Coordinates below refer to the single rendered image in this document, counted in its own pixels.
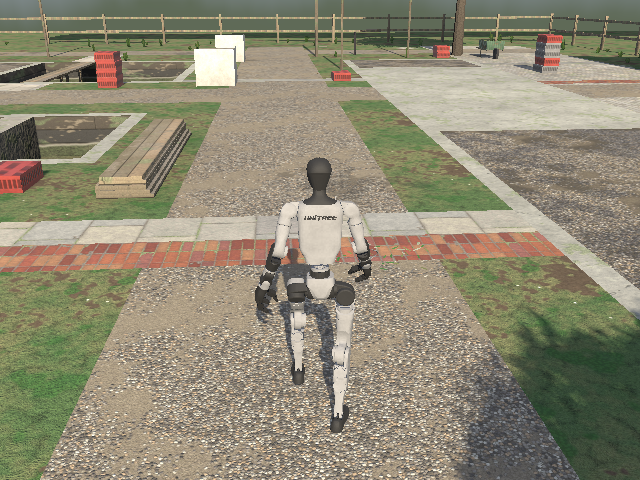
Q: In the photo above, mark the left robot hand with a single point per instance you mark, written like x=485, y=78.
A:
x=260, y=299

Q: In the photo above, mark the robot right forearm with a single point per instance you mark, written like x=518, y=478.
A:
x=365, y=258

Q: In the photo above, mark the robot left thigh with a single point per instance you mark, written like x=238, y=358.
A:
x=297, y=292

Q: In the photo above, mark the robot right upper arm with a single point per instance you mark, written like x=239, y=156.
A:
x=351, y=211

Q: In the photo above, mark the right robot hand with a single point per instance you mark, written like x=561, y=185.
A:
x=367, y=272

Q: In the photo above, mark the robot right foot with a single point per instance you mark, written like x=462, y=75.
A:
x=338, y=424

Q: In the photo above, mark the robot left upper arm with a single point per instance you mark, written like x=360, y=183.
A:
x=287, y=212

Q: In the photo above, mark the robot left forearm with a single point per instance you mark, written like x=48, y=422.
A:
x=270, y=269

